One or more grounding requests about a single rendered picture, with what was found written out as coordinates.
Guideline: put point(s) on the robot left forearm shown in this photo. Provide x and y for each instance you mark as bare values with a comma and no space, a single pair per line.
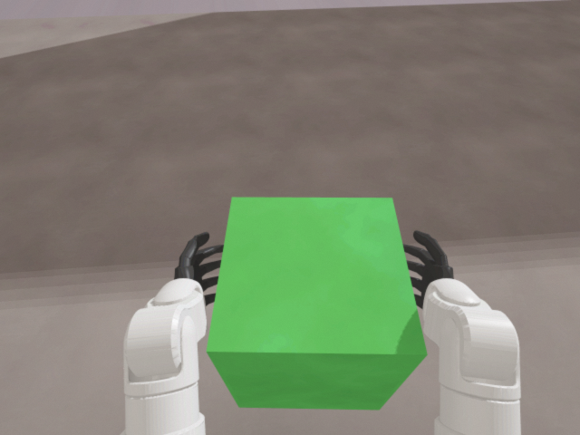
160,356

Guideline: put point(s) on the right robot hand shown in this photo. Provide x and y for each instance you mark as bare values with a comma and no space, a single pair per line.
435,260

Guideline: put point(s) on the carton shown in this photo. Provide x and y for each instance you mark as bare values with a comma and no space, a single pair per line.
314,307

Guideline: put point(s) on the left robot hand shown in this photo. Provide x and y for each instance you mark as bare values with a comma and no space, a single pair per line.
189,263

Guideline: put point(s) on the robot right forearm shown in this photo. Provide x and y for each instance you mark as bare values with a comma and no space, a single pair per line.
479,367

